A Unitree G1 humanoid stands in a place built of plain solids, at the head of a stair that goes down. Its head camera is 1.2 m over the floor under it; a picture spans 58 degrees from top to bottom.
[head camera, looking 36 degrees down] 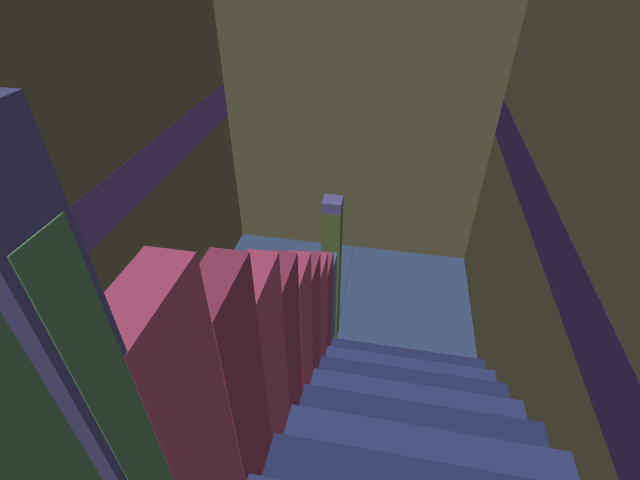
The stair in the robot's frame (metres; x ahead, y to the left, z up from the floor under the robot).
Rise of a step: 0.19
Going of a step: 0.25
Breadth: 1.20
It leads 11 degrees to the right of straight ahead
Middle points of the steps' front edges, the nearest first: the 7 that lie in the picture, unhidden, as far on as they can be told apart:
0.81 -0.41 -0.38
1.05 -0.46 -0.57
1.30 -0.51 -0.76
1.55 -0.55 -0.96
1.80 -0.60 -1.15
2.04 -0.65 -1.34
2.29 -0.69 -1.53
